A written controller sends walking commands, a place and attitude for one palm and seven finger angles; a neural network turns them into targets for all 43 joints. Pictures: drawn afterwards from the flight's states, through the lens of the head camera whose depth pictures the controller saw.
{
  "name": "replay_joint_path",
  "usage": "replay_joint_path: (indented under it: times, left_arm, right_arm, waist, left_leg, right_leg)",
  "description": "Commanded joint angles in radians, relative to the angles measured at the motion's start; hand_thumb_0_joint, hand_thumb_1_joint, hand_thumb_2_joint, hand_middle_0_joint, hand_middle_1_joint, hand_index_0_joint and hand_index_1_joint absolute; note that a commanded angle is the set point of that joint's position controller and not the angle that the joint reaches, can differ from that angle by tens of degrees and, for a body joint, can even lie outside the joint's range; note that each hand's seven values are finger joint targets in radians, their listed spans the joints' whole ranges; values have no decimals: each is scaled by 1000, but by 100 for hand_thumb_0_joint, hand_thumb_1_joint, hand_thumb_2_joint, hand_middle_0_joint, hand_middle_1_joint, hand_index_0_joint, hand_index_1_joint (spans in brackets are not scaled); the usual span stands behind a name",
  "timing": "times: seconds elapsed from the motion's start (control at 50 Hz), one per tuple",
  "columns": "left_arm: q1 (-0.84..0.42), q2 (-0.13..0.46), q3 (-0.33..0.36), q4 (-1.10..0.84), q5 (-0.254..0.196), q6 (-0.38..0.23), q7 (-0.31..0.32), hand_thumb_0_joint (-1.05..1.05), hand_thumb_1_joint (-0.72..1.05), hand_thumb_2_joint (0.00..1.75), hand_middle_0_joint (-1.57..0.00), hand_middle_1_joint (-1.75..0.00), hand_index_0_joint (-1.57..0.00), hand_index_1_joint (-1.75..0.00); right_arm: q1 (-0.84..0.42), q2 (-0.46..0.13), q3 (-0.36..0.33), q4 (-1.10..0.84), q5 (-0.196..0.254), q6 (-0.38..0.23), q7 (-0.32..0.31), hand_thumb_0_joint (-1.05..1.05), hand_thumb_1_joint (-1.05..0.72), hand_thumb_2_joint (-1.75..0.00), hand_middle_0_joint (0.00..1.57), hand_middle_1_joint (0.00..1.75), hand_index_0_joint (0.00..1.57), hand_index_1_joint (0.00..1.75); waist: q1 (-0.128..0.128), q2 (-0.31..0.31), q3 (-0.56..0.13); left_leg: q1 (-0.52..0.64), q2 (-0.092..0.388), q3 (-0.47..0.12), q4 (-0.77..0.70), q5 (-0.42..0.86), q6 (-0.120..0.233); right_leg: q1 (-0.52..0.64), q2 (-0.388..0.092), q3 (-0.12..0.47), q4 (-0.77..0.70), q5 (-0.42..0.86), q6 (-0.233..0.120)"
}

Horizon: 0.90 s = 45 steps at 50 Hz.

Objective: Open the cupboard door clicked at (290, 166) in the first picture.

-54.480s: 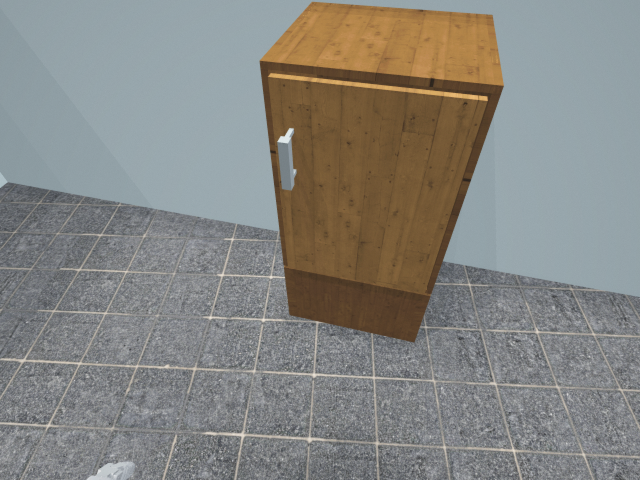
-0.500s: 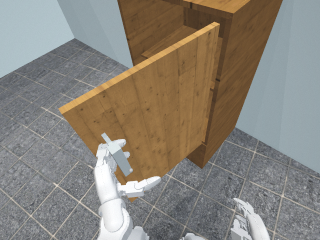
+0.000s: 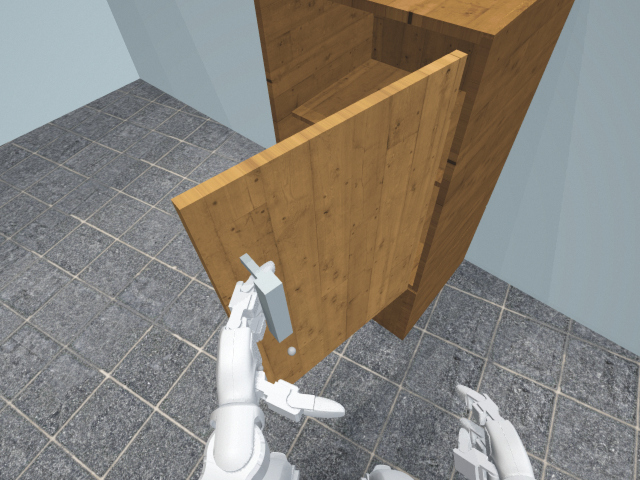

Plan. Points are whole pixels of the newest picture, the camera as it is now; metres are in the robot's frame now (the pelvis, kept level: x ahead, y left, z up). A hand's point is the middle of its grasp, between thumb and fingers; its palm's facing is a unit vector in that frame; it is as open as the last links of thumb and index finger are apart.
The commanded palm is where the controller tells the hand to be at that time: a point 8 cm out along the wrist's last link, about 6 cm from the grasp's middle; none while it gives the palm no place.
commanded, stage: slide the hand sideways off the handle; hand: left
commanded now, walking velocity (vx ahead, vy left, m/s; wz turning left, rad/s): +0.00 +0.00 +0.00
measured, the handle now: (265, 298) +0.33 +0.08 +0.05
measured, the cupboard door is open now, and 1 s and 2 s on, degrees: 80 82 82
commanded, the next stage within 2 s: draw the hand back to the body in 1.10 s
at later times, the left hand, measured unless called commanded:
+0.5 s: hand (263, 380) +0.23 +0.07 +0.05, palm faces -0.07 -1.00 +0.02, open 16.1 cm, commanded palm +0.20 +0.11 +0.05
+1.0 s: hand (228, 419) +0.19 +0.10 +0.06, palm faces +0.05 -1.00 +0.01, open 16.3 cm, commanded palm +0.15 +0.16 +0.05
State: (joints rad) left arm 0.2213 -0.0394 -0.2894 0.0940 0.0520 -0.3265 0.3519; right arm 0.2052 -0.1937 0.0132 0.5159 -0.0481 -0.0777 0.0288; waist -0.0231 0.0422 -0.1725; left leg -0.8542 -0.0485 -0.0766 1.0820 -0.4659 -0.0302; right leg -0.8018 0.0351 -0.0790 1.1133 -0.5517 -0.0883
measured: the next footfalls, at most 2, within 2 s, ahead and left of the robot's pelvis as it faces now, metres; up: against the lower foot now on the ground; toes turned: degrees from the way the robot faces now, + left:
none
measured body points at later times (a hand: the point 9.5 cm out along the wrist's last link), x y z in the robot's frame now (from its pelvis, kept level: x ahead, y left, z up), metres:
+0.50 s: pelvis +0.00 +0.06 +0.00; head +0.04 +0.05 +0.44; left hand +0.23 +0.13 +0.06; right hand +0.17 -0.16 -0.08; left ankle +0.04 +0.14 -0.66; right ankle +0.00 -0.06 -0.66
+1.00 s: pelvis +0.01 +0.03 -0.02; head +0.06 +0.02 +0.43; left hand +0.18 +0.15 +0.06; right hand +0.20 -0.17 -0.09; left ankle +0.04 +0.14 -0.66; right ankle +0.00 -0.06 -0.66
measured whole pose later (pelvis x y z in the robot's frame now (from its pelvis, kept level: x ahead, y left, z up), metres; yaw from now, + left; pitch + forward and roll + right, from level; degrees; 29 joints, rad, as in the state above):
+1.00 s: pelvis +0.01 +0.03 -0.02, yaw -2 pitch +15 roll -1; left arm 0.67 0.04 -0.31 -0.27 0.06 -0.42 0.18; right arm 0.24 -0.19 0.03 0.37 -0.02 -0.01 0.03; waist 0.03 0.04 -0.17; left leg -0.92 -0.05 -0.04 1.20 -0.54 0.02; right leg -0.85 0.03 -0.04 1.19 -0.60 -0.04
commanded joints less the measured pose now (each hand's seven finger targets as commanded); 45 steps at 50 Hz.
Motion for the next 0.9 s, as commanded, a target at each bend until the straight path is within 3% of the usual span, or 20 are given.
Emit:
replay_joint_path:
  times: [0.0,0.06,0.1,0.14,0.18,0.24,0.3,0.42,0.5,0.6,0.66,0.7,0.74,0.86,0.88]
  left_arm:
    - [-89,-34,-104,-322,-19,-178,-219,0,-50,30,-15,-30,-15,-30]
    - [-97,-92,-109,-281,-46,-149,-170,0,-50,30,-15,-30,-15,-30]
    - [-82,-88,-94,-262,-32,-124,-116,0,-50,30,-15,-30,-15,-30]
    - [-120,-91,-103,-261,15,-104,-62,0,-50,30,-15,-30,-15,-30]
    - [-104,-94,-113,-278,62,-93,-21,0,-50,30,-15,-30,-15,-30]
    - [-85,-111,-130,-331,53,-84,5,0,-50,30,-15,-30,-15,-30]
    - [-35,-112,-140,-345,40,-70,5,0,-50,30,-15,-30,-15,-30]
    - [81,-113,-150,-375,39,-55,2,0,-50,30,-15,-30,-15,-30]
    - [122,-103,-147,-383,43,-60,-6,0,-50,30,-15,-30,-15,-30]
    - [210,-65,-131,-458,45,-90,-33,0,-50,30,-15,-30,-15,-30]
    - [245,-48,-138,-499,51,-105,-48,0,-50,30,-15,-30,-15,-30]
    - [290,-25,-122,-509,54,-112,-59,0,-50,30,-15,-30,-15,-30]
    - [305,-14,-119,-506,54,-121,-74,0,-50,30,-15,-30,-15,-30]
    - [449,47,-68,-571,30,-154,-143,0,-50,30,-15,-30,-15,-30]
    - [468,51,-72,-571,25,-155,-157,0,-50,30,-15,-30,-15,-30]
  right_arm:
    - [-52,-94,-40,-201,24,-40,1,0,-90,-90,20,30,20,30]
    - [-58,-95,-35,-228,33,-34,-2,0,-90,-90,20,30,20,30]
    - [-70,-102,-34,-241,34,-26,-1,0,-90,-90,20,30,20,30]
    - [-66,-103,-34,-247,30,-14,1,0,-90,-90,20,30,20,30]
    - [-63,-99,-36,-256,30,-4,7,0,-90,-90,20,30,20,30]
    - [-59,-97,-37,-269,35,5,13,0,-90,-90,20,30,20,30]
    - [-54,-97,-34,-278,40,11,15,0,-90,-90,20,30,20,30]
    - [-64,-90,-22,-295,43,24,22,0,-90,-90,20,30,20,30]
    - [-66,-91,-17,-297,41,26,21,0,-90,-90,20,30,20,30]
    - [-54,-90,-22,-304,38,23,22,0,-90,-90,20,30,20,30]
    - [-51,-90,-23,-311,36,22,24,0,-90,-90,20,30,20,30]
    - [-43,-90,-25,-312,36,21,22,0,-90,-90,20,30,20,30]
    - [-41,-92,-25,-313,33,20,19,0,-90,-90,20,30,20,30]
    - [-33,-93,-31,-322,32,13,9,0,-90,-90,20,30,20,30]
    - [-33,-93,-30,-325,33,12,8,0,-90,-90,20,30,20,30]
  waist:
    - [-21,-72,-226]
    - [-29,-137,-157]
    - [-14,-139,-132]
    - [-16,-128,-150]
    - [0,-89,-183]
    - [7,-59,-228]
    - [10,-85,-215]
    - [19,-48,-144]
    - [12,-63,-103]
    - [26,-38,-153]
    - [18,-24,-166]
    - [23,-47,-164]
    - [11,-72,-148]
    - [29,-82,-185]
    - [22,-81,-163]
  left_leg:
    - [105,9,28,-44,140,62]
    - [114,12,27,-59,52,63]
    - [116,15,20,-77,19,61]
    - [124,16,13,-81,15,63]
    - [143,19,8,-92,35,59]
    - [190,28,-3,-108,75,54]
    - [194,34,-15,-126,99,51]
    - [194,42,-20,-151,102,42]
    - [172,40,-25,-154,77,43]
    - [183,37,-17,-133,146,38]
    - [185,36,-12,-114,164,41]
    - [163,32,-8,-104,174,41]
    - [140,30,-5,-91,155,46]
    - [105,20,17,-57,188,53]
    - [92,17,20,-53,177,55]
  right_leg:
    - [167,-81,158,-208,423,83]
    - [60,-55,111,-235,159,72]
    - [18,-40,85,-229,65,60]
    - [-10,-34,65,-197,62,57]
    - [-10,-28,48,-166,88,49]
    - [16,-19,33,-152,133,42]
    - [41,-11,23,-155,153,39]
    - [34,-4,13,-152,155,37]
    - [29,-2,11,-156,141,37]
    - [44,-1,18,-134,193,35]
    - [33,-3,23,-124,215,38]
    - [46,-1,27,-119,230,37]
    - [31,-4,31,-120,230,43]
    - [69,-9,55,-104,301,47]
    - [65,-12,57,-108,302,50]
